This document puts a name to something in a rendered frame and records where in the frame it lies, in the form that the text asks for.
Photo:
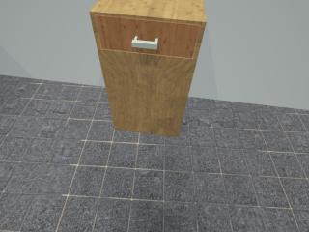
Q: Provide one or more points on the drawer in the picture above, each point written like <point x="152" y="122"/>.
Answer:
<point x="176" y="39"/>

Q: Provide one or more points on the cabinet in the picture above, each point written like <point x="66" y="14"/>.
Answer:
<point x="147" y="93"/>

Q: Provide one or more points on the handle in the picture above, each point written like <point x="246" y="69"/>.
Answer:
<point x="144" y="44"/>

